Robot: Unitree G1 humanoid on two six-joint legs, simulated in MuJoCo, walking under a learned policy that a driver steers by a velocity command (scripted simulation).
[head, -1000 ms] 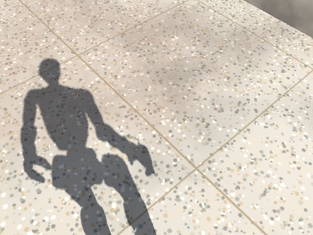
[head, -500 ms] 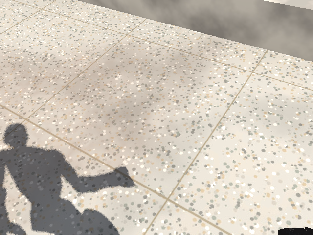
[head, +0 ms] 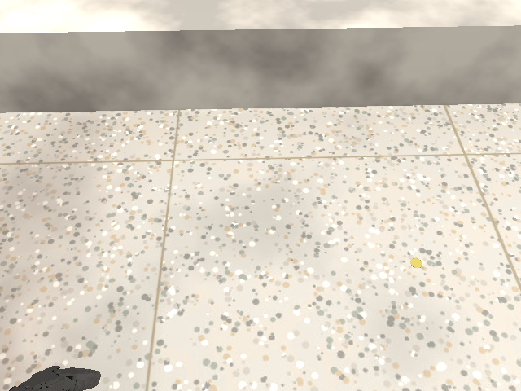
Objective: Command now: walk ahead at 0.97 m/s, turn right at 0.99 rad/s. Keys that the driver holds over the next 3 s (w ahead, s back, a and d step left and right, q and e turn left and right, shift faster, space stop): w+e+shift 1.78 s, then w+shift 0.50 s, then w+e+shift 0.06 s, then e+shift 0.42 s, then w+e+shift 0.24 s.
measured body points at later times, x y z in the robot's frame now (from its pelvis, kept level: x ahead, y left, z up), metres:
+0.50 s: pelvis +0.46 -0.08 +0.00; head +0.50 -0.10 +0.45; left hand +0.56 +0.20 -0.12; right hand +0.60 -0.39 -0.05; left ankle +0.73 +0.00 -0.68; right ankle +0.30 -0.06 -0.73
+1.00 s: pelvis +0.85 -0.32 -0.02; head +0.87 -0.36 +0.43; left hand +1.19 -0.46 -0.05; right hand +0.58 -0.39 -0.15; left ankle +0.78 -0.05 -0.71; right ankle +0.93 -0.49 -0.70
